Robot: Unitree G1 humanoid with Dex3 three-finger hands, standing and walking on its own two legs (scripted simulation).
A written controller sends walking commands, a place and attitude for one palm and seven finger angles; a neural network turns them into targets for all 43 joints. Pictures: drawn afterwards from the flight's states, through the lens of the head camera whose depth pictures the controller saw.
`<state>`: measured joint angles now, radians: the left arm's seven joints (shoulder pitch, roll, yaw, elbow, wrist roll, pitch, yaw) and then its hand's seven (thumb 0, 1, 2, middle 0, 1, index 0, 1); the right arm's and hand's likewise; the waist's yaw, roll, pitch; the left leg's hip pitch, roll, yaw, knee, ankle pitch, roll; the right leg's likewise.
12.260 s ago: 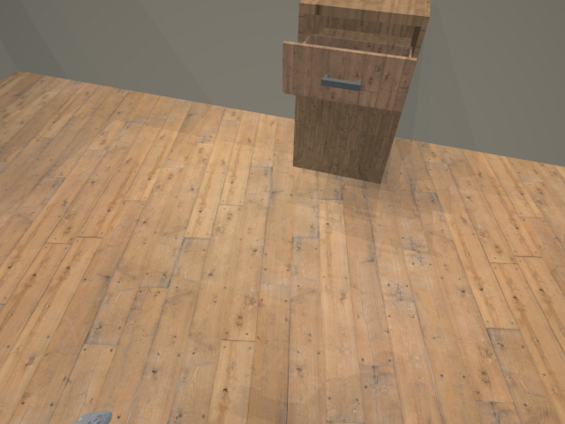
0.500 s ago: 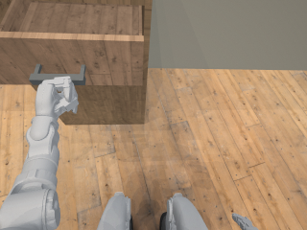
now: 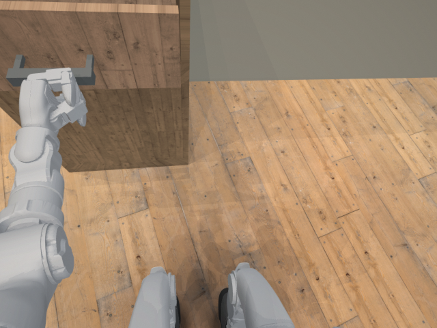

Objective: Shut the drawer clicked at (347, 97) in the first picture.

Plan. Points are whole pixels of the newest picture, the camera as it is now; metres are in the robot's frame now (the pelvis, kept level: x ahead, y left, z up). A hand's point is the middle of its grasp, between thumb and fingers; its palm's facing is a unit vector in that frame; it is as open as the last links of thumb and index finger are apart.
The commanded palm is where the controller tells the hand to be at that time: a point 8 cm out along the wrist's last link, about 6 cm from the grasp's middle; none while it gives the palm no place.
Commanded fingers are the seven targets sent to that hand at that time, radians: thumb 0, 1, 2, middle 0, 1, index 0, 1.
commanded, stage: push the drawer shut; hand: left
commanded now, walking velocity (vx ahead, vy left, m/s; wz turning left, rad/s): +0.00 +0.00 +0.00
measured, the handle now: (54, 68) +0.57 +0.26 +0.05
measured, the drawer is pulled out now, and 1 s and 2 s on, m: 0.08 0.00 0.00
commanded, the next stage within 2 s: pull the fist back off the drawer in 0.86 s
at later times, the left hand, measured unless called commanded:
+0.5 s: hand (80, 75) +0.56 +0.22 +0.05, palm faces +0.05 -1.00 -0.04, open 3.4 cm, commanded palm +0.56 +0.24 +0.05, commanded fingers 0.00 0.90 0.90 -1.40 -1.60 -1.40 -1.60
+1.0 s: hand (74, 65) +0.58 +0.23 +0.04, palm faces +0.06 -1.00 -0.06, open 3.3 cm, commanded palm +0.62 +0.22 +0.05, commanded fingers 0.00 0.90 0.90 -1.40 -1.60 -1.40 -1.60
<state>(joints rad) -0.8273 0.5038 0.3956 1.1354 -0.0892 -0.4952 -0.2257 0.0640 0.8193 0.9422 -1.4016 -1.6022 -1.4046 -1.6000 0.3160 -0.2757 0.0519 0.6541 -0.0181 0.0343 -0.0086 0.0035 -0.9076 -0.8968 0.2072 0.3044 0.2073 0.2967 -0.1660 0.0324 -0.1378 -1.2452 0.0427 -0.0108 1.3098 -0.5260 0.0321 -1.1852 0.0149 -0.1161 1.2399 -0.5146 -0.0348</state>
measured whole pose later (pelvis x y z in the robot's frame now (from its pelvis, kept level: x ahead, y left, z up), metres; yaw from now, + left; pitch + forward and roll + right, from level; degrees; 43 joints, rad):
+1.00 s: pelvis -0.02 +0.01 -0.03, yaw -2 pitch +33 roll -8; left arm -1.27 0.79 0.36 1.34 0.04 -0.34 -0.21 0.05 0.59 0.93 -1.40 -1.60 -1.40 -1.60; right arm 0.37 -0.27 0.13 0.65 -0.06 0.02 -0.01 0.00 -0.91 -0.90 0.21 0.30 0.21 0.30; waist -0.30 0.04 -0.11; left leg -1.48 0.04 -0.07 1.41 -0.51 0.04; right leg -1.38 0.02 -0.17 1.28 -0.49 -0.03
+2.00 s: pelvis +0.05 +0.02 +0.04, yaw -1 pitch +26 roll -5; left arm -0.54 0.43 0.39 0.69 -0.16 -0.32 -0.22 0.02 0.90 0.90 -1.40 -1.60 -1.40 -1.60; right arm 0.33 -0.25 0.03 0.57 0.02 0.10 0.03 0.00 -0.91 -0.90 0.21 0.30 0.21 0.30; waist -0.13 0.04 -0.13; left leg -1.04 0.05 0.02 1.11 -0.52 0.05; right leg -0.98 0.04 -0.08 1.01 -0.48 0.00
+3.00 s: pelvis +0.07 -0.01 +0.13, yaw +2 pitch -3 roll -1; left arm 0.55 0.34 0.29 -0.47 -0.08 -0.09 0.10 0.01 0.89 0.90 -1.40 -1.60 -1.41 -1.60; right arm 0.22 -0.24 0.03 0.59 0.02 -0.08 -0.06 0.01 -0.91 -0.90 0.21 0.30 0.21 0.30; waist 0.06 0.08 -0.01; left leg -0.12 0.00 0.03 0.46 -0.29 0.02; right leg -0.08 0.02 -0.06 0.42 -0.28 -0.02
